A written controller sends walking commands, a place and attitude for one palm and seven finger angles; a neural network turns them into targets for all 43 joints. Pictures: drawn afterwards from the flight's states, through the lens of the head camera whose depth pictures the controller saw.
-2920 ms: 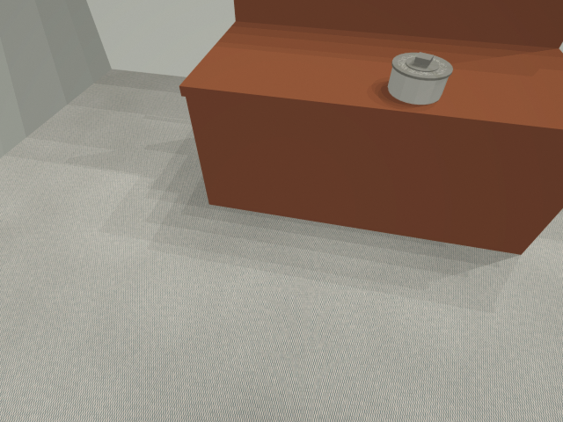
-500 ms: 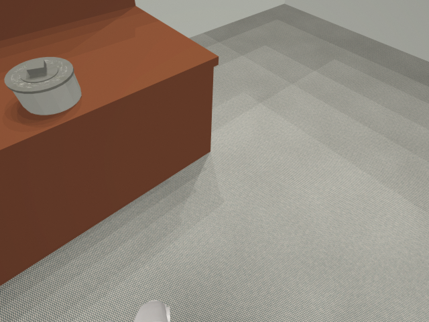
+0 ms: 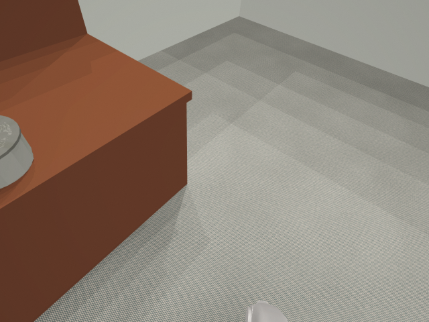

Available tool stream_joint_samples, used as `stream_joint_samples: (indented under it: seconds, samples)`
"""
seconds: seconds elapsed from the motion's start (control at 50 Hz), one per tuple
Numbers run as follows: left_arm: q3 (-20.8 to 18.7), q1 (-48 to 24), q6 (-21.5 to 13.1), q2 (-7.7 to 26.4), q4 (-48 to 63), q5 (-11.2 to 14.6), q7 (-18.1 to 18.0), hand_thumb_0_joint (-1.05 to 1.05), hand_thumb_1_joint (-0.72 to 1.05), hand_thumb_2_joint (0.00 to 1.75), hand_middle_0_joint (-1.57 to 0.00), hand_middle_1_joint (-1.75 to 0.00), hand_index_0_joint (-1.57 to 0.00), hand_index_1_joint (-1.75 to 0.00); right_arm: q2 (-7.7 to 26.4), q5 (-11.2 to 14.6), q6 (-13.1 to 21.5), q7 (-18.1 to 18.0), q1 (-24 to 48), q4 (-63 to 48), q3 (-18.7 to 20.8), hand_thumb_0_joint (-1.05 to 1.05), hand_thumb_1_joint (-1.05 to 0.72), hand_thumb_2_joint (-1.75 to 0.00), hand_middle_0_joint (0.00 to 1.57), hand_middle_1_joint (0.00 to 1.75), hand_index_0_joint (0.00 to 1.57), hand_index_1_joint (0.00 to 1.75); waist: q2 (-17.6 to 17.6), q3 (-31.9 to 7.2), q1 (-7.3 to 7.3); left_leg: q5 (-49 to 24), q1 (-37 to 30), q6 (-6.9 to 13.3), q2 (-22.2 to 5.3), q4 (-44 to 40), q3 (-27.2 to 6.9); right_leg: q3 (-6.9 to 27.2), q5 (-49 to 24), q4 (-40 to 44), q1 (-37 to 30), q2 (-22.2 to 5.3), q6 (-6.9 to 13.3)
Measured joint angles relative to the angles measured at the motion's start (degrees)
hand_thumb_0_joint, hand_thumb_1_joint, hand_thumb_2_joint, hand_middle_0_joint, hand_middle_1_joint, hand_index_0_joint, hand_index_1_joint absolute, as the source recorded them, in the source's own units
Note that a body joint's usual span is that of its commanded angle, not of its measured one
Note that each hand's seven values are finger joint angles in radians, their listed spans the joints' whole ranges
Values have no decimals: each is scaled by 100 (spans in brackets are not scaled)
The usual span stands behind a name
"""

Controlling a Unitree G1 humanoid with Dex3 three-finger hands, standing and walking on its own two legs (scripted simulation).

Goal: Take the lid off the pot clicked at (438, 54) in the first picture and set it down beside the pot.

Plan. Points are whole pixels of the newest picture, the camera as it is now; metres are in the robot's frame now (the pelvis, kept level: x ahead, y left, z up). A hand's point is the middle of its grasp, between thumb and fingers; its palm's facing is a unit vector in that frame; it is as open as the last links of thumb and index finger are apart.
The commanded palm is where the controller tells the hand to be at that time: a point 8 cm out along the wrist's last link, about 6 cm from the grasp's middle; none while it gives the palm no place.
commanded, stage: walk to a spot facing it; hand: left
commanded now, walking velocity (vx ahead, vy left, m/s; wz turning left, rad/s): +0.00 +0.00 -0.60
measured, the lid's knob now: out of the picture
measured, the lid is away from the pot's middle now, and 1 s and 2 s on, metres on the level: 0.00 0.00 0.00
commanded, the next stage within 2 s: turn to face it in 0.12 s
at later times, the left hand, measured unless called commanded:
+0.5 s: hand (182, 252) +0.30 +0.10 -0.15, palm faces -0.12 -0.98 -0.19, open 7.4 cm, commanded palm none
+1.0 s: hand (121, 311) +0.17 +0.21 -0.17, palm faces +0.27 -0.92 -0.30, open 7.4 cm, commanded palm none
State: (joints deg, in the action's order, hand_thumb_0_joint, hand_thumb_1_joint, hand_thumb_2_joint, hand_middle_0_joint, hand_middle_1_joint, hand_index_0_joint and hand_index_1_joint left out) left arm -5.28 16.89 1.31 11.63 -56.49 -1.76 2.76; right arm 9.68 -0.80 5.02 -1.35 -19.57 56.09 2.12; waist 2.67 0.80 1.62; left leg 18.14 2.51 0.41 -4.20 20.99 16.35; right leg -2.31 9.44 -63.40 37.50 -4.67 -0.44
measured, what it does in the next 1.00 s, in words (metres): walks ahead: right foot, then left foot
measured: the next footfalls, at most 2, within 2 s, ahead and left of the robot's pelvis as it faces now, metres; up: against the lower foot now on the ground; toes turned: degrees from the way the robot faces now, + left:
right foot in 0.20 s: +0.24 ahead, -0.12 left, +0.00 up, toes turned -14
left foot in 0.70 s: +0.18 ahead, +0.09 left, +0.00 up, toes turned +12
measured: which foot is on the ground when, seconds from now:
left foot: down 0.00-0.18, up 0.20-0.68, down 0.70-1.00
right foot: up 0.00-0.18, down 0.20-0.70, up 0.72-1.00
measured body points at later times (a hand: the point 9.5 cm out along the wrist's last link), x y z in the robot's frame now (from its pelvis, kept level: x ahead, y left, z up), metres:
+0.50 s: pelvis +0.14 -0.05 -0.01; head +0.14 -0.06 +0.44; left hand +0.30 +0.15 -0.14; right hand +0.12 -0.27 -0.17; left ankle +0.15 +0.09 -0.69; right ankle +0.20 -0.11 -0.74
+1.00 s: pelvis +0.16 -0.03 +0.00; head +0.19 -0.02 +0.44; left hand +0.15 +0.25 -0.15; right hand +0.25 -0.27 -0.15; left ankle +0.14 +0.08 -0.74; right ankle +0.19 -0.18 -0.69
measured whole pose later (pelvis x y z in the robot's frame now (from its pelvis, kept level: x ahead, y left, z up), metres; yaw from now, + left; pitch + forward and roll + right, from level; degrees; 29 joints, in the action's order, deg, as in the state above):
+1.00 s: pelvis +0.16 -0.03 +0.00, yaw +12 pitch +1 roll +0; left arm -5.5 13.0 3.2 14.8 -55.8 -0.3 -1.0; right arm 11.6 -1.0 -1.1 -0.4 -14.4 55.5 3.2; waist -0.3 3.0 -0.5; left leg 14.8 13.3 1.1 0.2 27.6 -0.1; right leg -0.1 23.7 -54.4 26.0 -3.7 -5.3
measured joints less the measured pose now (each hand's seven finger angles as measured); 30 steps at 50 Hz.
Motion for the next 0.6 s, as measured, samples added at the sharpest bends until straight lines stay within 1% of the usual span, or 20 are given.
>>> stream_joint_samples:
  seconds: [0.06,0.1,0.14,0.16,0.18,0.2,0.22,0.24,0.26,0.28,0.3,0.32,0.36,0.42,0.5,0.6]
  samples:
    - [39,-277,26,-62,50,19,34,0,91,90,-19,-30,-20,-30,24,-23,-87,11,-198,146,-7,-1,-93,-90,20,30,20,30,-45,178,-108,210,-286,-100,-68,-15,204,-223,-80,909,-34,-6,13]
    - [71,-479,27,-86,91,32,42,0,91,90,-19,-30,-20,-30,22,-39,-154,19,-293,210,6,-1,-92,-90,20,30,20,30,-85,322,-214,411,-438,-194,-132,89,346,-383,-6,1514,-159,65,74]
    - [101,-671,1,-90,155,32,45,0,91,90,-19,-30,-20,-30,20,-38,-220,27,-382,268,32,0,-92,-90,20,30,20,30,-150,457,-307,688,-534,-307,-244,354,473,-542,77,1966,-349,200,176]
    - [116,-746,-36,-83,196,28,45,0,91,90,-19,-30,-20,-30,23,-30,-258,35,-425,303,47,0,-92,-90,20,30,20,30,-189,518,-331,857,-545,-352,-332,613,528,-621,101,2179,-505,289,240]
    - [131,-792,-99,-62,243,22,45,0,91,90,-19,-30,-20,-30,22,-15,-300,48,-478,339,57,0,-91,-90,20,30,20,30,-214,564,-333,1025,-491,-381,-448,1058,560,-705,20,2454,-739,376,303]
    - [154,-804,-183,5,308,16,45,0,91,90,-20,-30,-20,-30,-7,19,-345,71,-573,351,59,0,-91,-90,20,30,20,30,-147,552,-351,1129,-263,-377,-544,1810,504,-728,-316,2729,-1009,374,477]
    - [149,-856,-264,32,343,39,9,0,91,90,-20,-30,-20,-30,-6,58,-401,80,-559,368,61,0,-91,-90,20,30,20,30,-144,563,-307,1310,173,-386,-597,2903,213,-698,-182,2549,-959,407,708]
    - [153,-925,-299,24,370,89,-45,0,91,90,-20,-30,-20,-30,21,76,-462,60,-444,374,68,0,-91,-90,20,30,20,30,-215,645,-298,1411,629,-366,-564,3909,-242,-675,48,2311,-917,479,809]
    - [167,-967,-296,21,392,121,-94,0,91,90,-20,-30,-20,-30,46,79,-516,38,-301,356,74,0,-91,-90,20,30,20,30,-279,703,-312,1375,1043,-339,-478,4663,-649,-650,216,2219,-947,550,834]
    - [179,-987,-269,24,395,136,-144,0,91,90,-20,-30,-20,-30,60,67,-556,23,-153,322,73,1,-91,-90,20,30,20,30,-320,719,-338,1227,1399,-311,-400,5155,-948,-620,293,2256,-1024,617,822]
    - [189,-1003,-230,18,372,139,-200,0,91,90,-20,-30,-20,-30,69,48,-580,13,-14,280,67,1,-91,-90,20,30,20,30,-365,701,-377,1000,1704,-282,-361,5410,-1163,-602,280,2391,-1136,677,770]
    - [204,-1019,-194,5,335,133,-250,0,91,90,-20,-30,-20,-30,72,25,-591,5,108,232,52,1,-91,-90,20,30,20,30,-412,653,-425,773,1972,-257,-349,5485,-1318,-599,210,2573,-1250,728,720]
    - [247,-1055,-151,-37,260,110,-315,0,91,90,-20,-30,-20,-30,51,-11,-597,-1,281,133,14,1,-91,-90,20,30,20,30,-479,510,-522,454,2366,-224,-334,5256,-1492,-613,91,2933,-1455,780,735]
    - [325,-1109,-137,-158,207,93,-343,0,91,90,-20,-30,-20,-30,-24,-31,-594,14,334,52,-35,0,-91,-90,20,30,20,30,-533,259,-597,209,2565,-183,-286,4507,-1551,-693,-12,3366,-1742,758,732]
    - [387,-1144,-118,-367,291,92,-332,0,91,90,-20,-30,-20,-30,-140,-37,-696,49,210,124,-51,0,-92,-90,20,30,20,30,-487,5,-557,295,2424,-194,-210,3728,-1374,-915,6,3668,-2050,630,677]
    - [388,-1037,-145,-505,381,61,-356,0,90,90,-20,-30,-21,-30,-209,-23,-801,139,118,213,-25,1,-92,-90,20,30,20,30,-324,-70,-399,644,2025,-215,-127,2928,-1072,-1237,153,3652,-2157,382,575]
